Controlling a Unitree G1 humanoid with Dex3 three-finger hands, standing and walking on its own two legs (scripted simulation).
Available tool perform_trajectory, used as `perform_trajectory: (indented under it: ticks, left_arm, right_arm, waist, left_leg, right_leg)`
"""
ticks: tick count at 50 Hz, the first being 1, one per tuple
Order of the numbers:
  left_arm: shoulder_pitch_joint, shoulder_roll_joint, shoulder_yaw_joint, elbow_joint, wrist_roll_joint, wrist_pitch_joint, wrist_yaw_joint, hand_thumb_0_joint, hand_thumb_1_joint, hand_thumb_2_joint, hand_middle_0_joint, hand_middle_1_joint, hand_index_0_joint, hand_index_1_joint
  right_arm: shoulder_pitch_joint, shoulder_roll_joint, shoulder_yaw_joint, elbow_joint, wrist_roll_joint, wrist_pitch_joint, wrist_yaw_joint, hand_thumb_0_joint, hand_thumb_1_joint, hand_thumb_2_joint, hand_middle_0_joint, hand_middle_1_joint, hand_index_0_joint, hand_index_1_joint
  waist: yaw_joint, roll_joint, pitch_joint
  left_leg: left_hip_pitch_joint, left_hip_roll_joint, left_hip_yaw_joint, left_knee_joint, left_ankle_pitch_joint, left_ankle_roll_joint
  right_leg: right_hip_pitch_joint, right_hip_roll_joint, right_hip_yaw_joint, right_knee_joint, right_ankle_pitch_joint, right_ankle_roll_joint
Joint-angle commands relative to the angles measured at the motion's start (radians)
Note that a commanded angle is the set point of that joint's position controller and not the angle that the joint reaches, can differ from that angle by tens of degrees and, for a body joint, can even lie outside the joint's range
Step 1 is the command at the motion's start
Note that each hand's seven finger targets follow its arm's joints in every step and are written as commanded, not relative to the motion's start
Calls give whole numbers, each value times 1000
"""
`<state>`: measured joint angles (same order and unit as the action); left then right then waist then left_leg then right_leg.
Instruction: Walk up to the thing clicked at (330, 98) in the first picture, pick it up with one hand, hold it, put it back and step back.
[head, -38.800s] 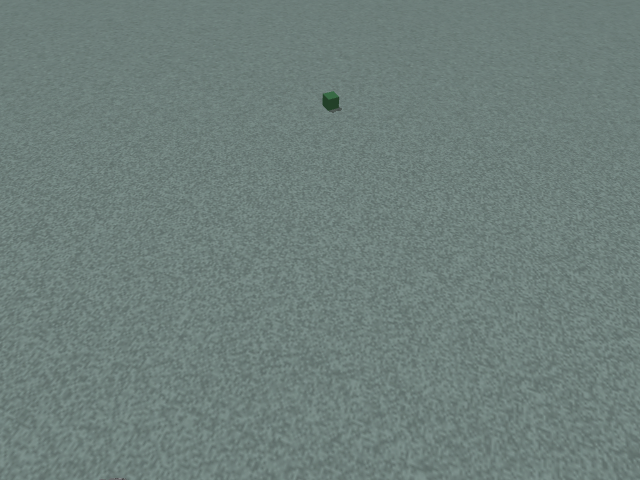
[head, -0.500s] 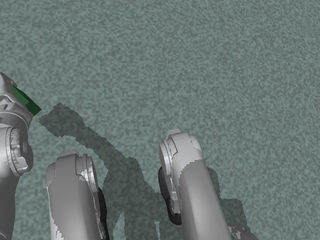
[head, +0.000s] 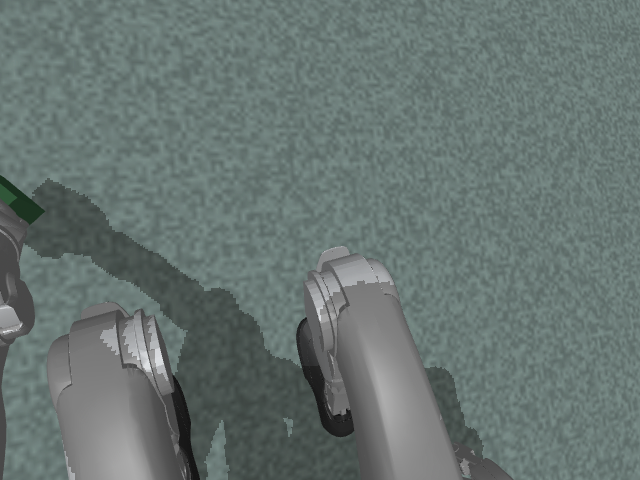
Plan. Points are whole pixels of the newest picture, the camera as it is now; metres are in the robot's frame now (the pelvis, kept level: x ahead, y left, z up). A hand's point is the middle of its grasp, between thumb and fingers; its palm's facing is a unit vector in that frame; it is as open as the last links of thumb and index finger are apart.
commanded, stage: rest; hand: left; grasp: from above
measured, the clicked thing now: out of the picture +0.46 +0.30 -0.23
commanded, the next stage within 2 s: open in 1.38 s
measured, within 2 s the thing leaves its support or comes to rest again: rests again in 0.98 s
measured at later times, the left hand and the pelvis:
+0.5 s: hand out of the picture +0.46 +0.30 -0.23, palm faces -0.29 -0.33 -0.90, open 9.6 cm; pelvis -0.01 +0.01 -0.01, yaw -3 degrees
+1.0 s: hand out of the picture +0.47 +0.30 -0.24, palm faces -0.29 -0.33 -0.90, open 9.6 cm; pelvis -0.01 +0.01 -0.01, yaw -5 degrees
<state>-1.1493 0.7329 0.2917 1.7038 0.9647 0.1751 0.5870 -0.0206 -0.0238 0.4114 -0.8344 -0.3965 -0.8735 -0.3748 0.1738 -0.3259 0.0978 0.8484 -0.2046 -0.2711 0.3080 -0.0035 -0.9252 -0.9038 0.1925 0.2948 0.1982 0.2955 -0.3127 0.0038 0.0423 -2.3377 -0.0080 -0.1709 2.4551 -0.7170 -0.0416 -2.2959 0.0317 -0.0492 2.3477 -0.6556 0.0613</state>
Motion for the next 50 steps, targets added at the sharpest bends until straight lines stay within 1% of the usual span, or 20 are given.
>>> perform_trajectory:
  ticks: [1,4,5,6,7,8,10,11,12,13,15,21,30,32,33,35,36,41,46,50]
  left_arm:
    - [-300,267,-7,-96,11,-3,66,0,653,709,-1208,-414,-1156,-468]
    - [-289,292,20,-62,9,-5,81,0,686,705,-1238,-401,-1185,-456]
    - [-305,250,-18,-48,11,-6,77,0,684,719,-1242,-402,-1186,-459]
    - [-309,288,3,-55,13,-11,84,0,703,697,-1235,-424,-1189,-471]
    - [-311,265,-26,-28,12,-11,81,0,703,711,-1242,-420,-1193,-471]
    - [-306,310,11,-42,15,-15,86,0,704,718,-1241,-423,-1191,-474]
    - [-319,303,-13,-32,15,-25,91,0,712,726,-1260,-413,-1206,-469]
    - [-324,348,16,-30,21,-31,99,0,728,724,-1261,-433,-1213,-483]
    - [-345,305,-18,-31,17,-34,99,0,735,726,-1265,-428,-1216,-479]
    - [-309,355,27,-10,22,-32,115,0,737,731,-1272,-424,-1221,-477]
    - [-329,352,18,-1,25,-39,118,0,764,716,-1278,-425,-1233,-471]
    - [-332,373,1,13,33,-57,124,0,752,726,-1271,-428,-1224,-476]
    - [-312,396,-7,32,27,-57,153,0,758,703,-1263,-437,-1222,-478]
    - [-333,386,-25,27,29,-56,157,0,734,726,-1247,-443,-1203,-488]
    - [-311,427,14,46,28,-52,171,0,738,742,-1244,-465,-1202,-508]
    - [-318,422,12,48,19,-47,177,0,759,731,-1260,-452,-1218,-495]
    - [-328,410,7,54,22,-45,176,0,776,744,-1266,-470,-1227,-510]
    - [-338,443,5,64,24,-44,178,0,742,731,-1237,-465,-1197,-505]
    - [-337,438,-23,70,17,-42,164,0,766,729,-1246,-490,-1211,-525]
    - [-329,438,-25,67,14,-39,164,0,767,743,-1238,-501,-1204,-535]
  right_arm:
    - [274,-269,-56,27,1,-7,11,0,-915,-905,200,301,200,301]
    - [284,-282,-54,27,2,-10,15,0,-916,-906,199,300,199,300]
    - [270,-271,-45,17,0,-12,18,0,-918,-906,199,300,199,300]
    - [272,-285,-46,21,0,-15,18,0,-917,-906,199,300,199,300]
    - [261,-281,-36,12,-2,-18,20,0,-917,-906,199,300,199,300]
    - [279,-297,-40,21,-3,-19,20,0,-916,-905,199,300,199,300]
    - [255,-290,-27,14,-5,-24,21,0,-918,-906,199,300,199,300]
    - [270,-300,-26,21,-10,-26,21,0,-918,-906,199,300,199,300]
    - [255,-295,-18,8,-8,-30,25,0,-916,-905,199,300,199,300]
    - [268,-311,-24,23,-7,-30,23,0,-916,-906,199,300,199,300]
    - [269,-308,-12,19,-17,-37,24,0,-915,-905,199,300,199,300]
    - [262,-322,7,6,-26,-49,34,0,-915,-905,199,300,199,300]
    - [232,-341,27,-11,-25,-62,48,0,-916,-906,199,300,199,300]
    - [231,-342,37,-20,-30,-68,57,0,-915,-906,199,300,199,300]
    - [251,-356,34,-8,-27,-64,57,0,-916,-907,199,300,199,300]
    - [240,-351,40,-14,-26,-70,61,0,-916,-906,199,300,199,300]
    - [248,-348,45,-21,-33,-69,66,0,-916,-906,199,300,199,300]
    - [234,-361,58,-22,-26,-76,67,0,-914,-907,199,300,199,300]
    - [227,-366,76,-34,-32,-81,70,0,-915,-907,199,300,199,300]
    - [223,-371,81,-45,-28,-83,70,0,-912,-906,199,300,199,300]
  waist:
    - [-37,307,-723]
    - [-42,319,-711]
    - [-54,325,-699]
    - [-54,337,-696]
    - [-68,326,-669]
    - [-69,337,-668]
    - [-68,340,-657]
    - [-80,341,-650]
    - [-82,345,-640]
    - [-76,344,-651]
    - [-98,365,-628]
    - [-117,386,-605]
    - [-119,414,-571]
    - [-138,420,-563]
    - [-130,403,-583]
    - [-129,411,-563]
    - [-151,406,-553]
    - [-152,440,-523]
    - [-177,411,-506]
    - [-170,422,-509]
  left_leg:
    - [436,12,121,-222,252,63]
    - [451,16,107,-231,254,57]
    - [461,16,102,-230,250,55]
    - [467,18,97,-232,252,54]
    - [454,17,94,-222,229,58]
    - [467,17,94,-231,247,54]
    - [446,19,93,-221,216,59]
    - [442,19,94,-219,211,61]
    - [446,19,91,-222,204,58]
    - [465,23,86,-224,210,56]
    - [470,23,86,-212,216,54]
    - [486,27,78,-205,237,53]
    - [517,38,52,-216,223,45]
    - [508,37,55,-206,241,48]
    - [499,39,52,-210,249,49]
    - [501,42,47,-208,249,46]
    - [518,42,42,-204,262,45]
    - [511,45,30,-217,235,42]
    - [492,44,31,-209,215,49]
    - [519,50,12,-225,213,42]
  right_leg:
    - [448,24,-126,-226,252,-80]
    - [436,24,-142,-213,245,-85]
    - [422,27,-144,-209,242,-87]
    - [419,27,-149,-206,243,-88]
    - [397,29,-151,-209,227,-86]
    - [416,26,-154,-210,240,-87]
    - [404,32,-154,-212,217,-86]
    - [420,30,-154,-218,215,-84]
    - [401,31,-158,-213,207,-86]
    - [408,32,-166,-213,213,-86]
    - [401,30,-167,-210,220,-86]
    - [425,34,-177,-207,246,-85]
    - [397,40,-199,-202,238,-87]
    - [412,41,-197,-203,258,-85]
    - [444,44,-199,-211,267,-84]
    - [424,40,-201,-207,265,-83]
    - [425,39,-206,-203,279,-82]
    - [414,40,-211,-199,256,-85]
    - [434,46,-213,-218,252,-80]
    - [415,44,-224,-213,243,-82]
